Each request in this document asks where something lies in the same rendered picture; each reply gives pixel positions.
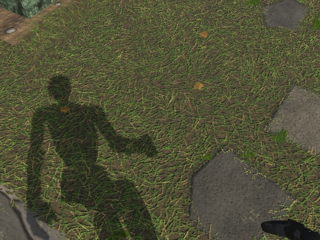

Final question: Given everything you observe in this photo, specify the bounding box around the right robot hand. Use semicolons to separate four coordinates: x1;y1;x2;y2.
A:
261;219;320;240

